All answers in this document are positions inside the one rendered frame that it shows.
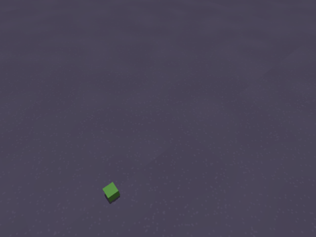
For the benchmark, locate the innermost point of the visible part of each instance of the cube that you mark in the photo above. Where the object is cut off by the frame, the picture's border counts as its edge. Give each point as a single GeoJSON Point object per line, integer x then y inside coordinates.
{"type": "Point", "coordinates": [111, 191]}

